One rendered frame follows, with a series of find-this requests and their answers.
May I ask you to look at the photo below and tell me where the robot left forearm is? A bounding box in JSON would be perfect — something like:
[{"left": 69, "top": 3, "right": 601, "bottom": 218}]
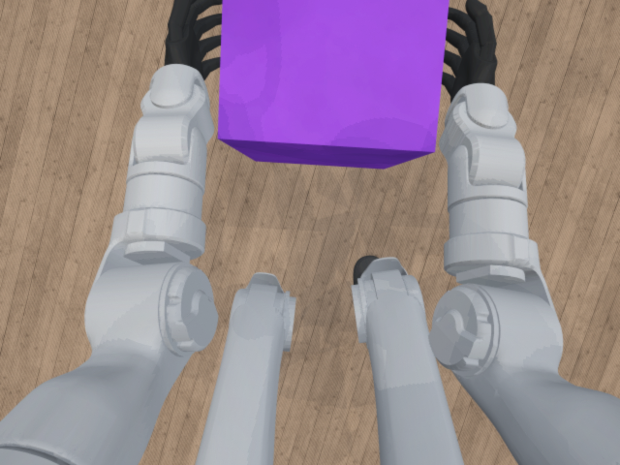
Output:
[{"left": 84, "top": 64, "right": 214, "bottom": 340}]

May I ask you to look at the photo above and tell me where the right robot thigh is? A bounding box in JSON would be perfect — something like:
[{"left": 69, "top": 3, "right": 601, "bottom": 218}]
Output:
[{"left": 351, "top": 269, "right": 464, "bottom": 465}]

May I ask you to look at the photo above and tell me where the left robot hand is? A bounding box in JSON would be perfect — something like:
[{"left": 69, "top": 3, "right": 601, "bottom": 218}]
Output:
[{"left": 164, "top": 0, "right": 223, "bottom": 80}]

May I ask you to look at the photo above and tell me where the robot right forearm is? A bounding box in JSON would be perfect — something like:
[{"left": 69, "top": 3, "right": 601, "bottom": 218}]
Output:
[{"left": 439, "top": 83, "right": 563, "bottom": 334}]

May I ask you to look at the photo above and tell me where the left robot upper arm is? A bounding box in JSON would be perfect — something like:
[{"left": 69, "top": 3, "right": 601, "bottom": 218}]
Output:
[{"left": 0, "top": 262, "right": 218, "bottom": 465}]

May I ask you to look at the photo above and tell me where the right robot hand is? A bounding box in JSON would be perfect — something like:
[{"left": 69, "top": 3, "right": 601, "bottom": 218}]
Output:
[{"left": 442, "top": 0, "right": 498, "bottom": 103}]

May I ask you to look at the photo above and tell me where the carton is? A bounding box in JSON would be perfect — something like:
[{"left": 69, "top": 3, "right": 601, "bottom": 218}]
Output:
[{"left": 218, "top": 0, "right": 450, "bottom": 170}]

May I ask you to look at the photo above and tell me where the right robot upper arm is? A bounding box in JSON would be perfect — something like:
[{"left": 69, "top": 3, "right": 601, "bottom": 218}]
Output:
[{"left": 428, "top": 284, "right": 620, "bottom": 465}]

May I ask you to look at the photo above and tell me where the robot right foot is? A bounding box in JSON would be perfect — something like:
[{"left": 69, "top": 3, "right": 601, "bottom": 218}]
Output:
[{"left": 354, "top": 256, "right": 379, "bottom": 285}]

